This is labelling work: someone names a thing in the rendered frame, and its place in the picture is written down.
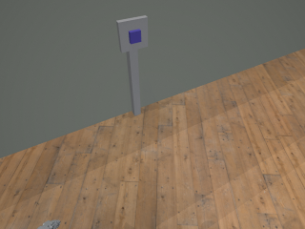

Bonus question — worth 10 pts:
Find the robot left hand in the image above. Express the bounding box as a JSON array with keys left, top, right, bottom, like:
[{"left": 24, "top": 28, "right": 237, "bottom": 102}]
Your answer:
[{"left": 37, "top": 219, "right": 61, "bottom": 229}]

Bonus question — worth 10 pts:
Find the button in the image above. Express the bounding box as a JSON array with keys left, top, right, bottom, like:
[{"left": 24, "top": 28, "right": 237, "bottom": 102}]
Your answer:
[{"left": 129, "top": 29, "right": 142, "bottom": 44}]

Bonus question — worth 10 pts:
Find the panel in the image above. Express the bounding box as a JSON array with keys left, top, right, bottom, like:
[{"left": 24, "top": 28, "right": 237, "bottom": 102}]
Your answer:
[{"left": 116, "top": 15, "right": 148, "bottom": 116}]

